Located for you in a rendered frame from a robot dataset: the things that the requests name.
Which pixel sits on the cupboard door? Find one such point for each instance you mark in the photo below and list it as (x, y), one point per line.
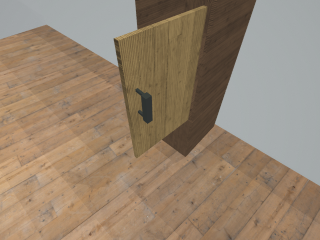
(160, 59)

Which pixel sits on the handle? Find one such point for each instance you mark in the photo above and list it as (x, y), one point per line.
(146, 101)

